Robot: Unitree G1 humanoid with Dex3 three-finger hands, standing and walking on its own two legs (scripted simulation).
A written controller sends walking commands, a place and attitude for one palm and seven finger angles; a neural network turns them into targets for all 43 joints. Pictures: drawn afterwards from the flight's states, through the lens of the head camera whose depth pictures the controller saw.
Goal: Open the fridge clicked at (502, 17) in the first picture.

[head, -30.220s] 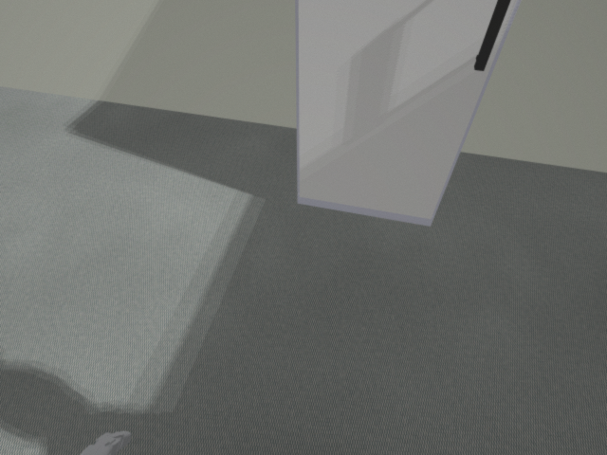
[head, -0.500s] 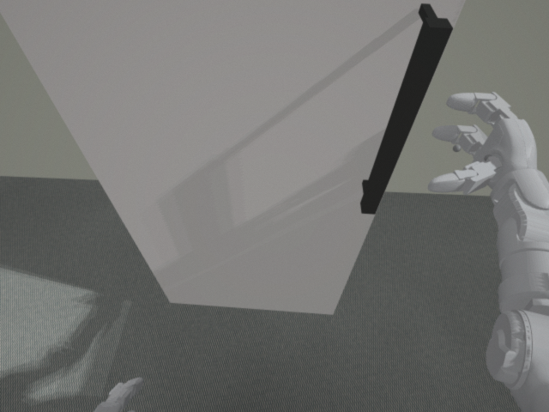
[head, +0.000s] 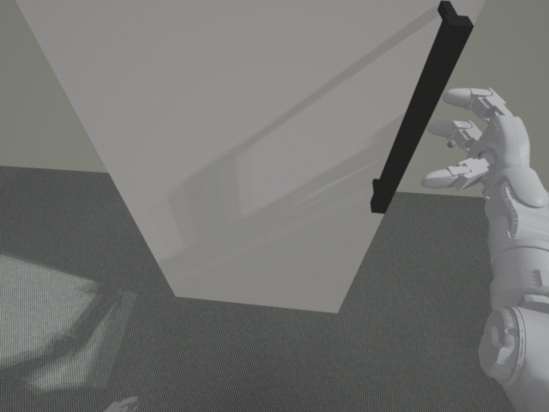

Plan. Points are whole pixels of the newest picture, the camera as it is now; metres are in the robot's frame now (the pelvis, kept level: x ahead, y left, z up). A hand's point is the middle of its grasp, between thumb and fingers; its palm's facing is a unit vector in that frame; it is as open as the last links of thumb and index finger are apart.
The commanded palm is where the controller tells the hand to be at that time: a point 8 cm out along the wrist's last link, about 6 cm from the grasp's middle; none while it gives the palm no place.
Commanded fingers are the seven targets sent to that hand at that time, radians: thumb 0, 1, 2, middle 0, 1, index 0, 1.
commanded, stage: feel for the door with the fingertips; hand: right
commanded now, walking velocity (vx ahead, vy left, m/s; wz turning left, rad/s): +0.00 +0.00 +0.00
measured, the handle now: (404, 128) +0.49 -0.12 +0.16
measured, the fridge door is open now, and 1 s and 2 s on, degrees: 2 2 3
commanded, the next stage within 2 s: slide the fingers in behind the handle in 0.56 s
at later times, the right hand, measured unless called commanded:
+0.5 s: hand (445, 137) +0.47 -0.17 +0.17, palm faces -0.03 +1.00 -0.02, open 13.9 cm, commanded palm +0.45 -0.22 +0.17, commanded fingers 0.00 0.50 -0.30 0.30 1.20 0.30 1.20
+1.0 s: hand (440, 135) +0.48 -0.17 +0.17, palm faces -0.03 +1.00 -0.02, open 14.2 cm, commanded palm +0.44 -0.21 +0.17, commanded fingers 0.00 0.50 -0.30 0.30 1.20 0.30 1.20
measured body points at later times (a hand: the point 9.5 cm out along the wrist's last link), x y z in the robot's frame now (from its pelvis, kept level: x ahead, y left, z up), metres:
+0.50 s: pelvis +0.00 +0.00 +0.00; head +0.05 +0.01 +0.45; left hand +0.08 +0.26 -0.11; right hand +0.47 -0.23 +0.17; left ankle +0.05 +0.11 -0.73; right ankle -0.05 -0.10 -0.73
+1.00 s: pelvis +0.01 +0.00 +0.00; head +0.06 +0.00 +0.45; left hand +0.05 +0.26 -0.12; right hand +0.48 -0.23 +0.17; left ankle +0.05 +0.11 -0.73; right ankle -0.05 -0.10 -0.73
